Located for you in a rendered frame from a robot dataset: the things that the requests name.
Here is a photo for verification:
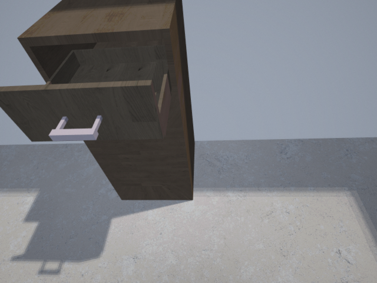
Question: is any handle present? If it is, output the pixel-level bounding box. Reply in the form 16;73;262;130
49;116;102;141

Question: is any drawer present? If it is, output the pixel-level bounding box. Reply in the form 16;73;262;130
0;45;171;142

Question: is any cabinet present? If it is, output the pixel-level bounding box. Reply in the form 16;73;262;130
17;0;195;200

